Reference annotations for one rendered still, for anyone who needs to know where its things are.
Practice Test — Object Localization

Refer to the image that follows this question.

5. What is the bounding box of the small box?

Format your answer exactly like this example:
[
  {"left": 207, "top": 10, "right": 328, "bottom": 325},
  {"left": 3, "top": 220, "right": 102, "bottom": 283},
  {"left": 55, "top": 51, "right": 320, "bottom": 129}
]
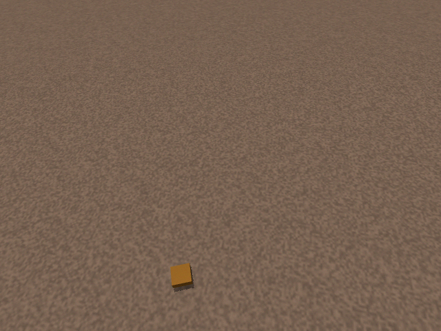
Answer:
[{"left": 170, "top": 263, "right": 193, "bottom": 288}]

